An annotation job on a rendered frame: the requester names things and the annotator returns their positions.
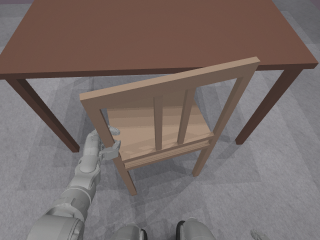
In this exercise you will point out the chair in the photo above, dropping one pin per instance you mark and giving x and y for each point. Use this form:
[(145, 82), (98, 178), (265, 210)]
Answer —
[(159, 119)]

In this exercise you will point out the robot left upper arm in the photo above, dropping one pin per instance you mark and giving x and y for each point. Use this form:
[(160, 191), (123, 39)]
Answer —
[(53, 227)]

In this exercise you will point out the robot left hand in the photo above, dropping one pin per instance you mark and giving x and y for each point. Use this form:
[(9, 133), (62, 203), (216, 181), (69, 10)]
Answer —
[(95, 146)]

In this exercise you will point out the left robot forearm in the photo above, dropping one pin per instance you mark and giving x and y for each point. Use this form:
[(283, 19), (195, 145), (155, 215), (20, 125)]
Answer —
[(78, 195)]

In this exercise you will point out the right robot shin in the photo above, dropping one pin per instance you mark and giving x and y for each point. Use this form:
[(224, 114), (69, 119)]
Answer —
[(191, 219)]

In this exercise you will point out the robot right hand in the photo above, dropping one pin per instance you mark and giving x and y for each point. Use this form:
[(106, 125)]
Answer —
[(258, 236)]

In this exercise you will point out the robot left thigh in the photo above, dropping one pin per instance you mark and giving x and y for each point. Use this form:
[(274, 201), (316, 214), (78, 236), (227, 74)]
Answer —
[(129, 232)]

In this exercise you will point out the table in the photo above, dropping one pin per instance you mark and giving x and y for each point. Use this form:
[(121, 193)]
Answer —
[(93, 38)]

